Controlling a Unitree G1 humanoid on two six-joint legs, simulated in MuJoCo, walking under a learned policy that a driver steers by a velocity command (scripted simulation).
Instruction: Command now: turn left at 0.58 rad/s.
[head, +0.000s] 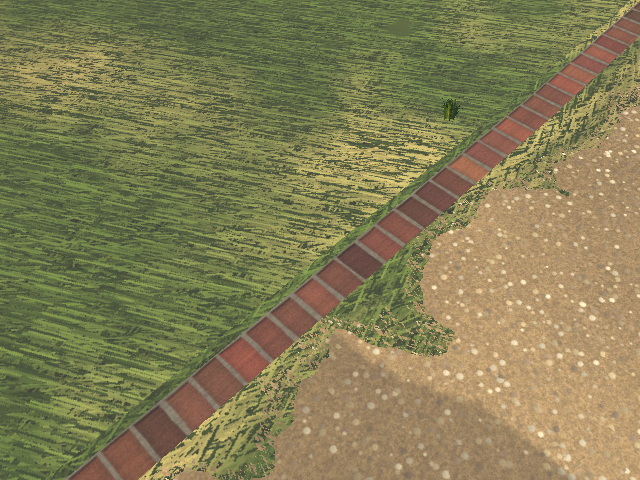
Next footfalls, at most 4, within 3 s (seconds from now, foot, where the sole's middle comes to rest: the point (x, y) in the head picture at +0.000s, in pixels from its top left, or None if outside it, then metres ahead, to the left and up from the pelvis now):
0.10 left None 0.03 0.11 -0.78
0.64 right None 0.09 -0.07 -0.78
1.10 left None -0.04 0.12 -0.78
1.60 right None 0.11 -0.01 -0.78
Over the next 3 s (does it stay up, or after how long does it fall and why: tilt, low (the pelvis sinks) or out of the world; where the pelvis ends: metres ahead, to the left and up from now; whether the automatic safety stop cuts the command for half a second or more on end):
stays up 0.32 0.36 0.00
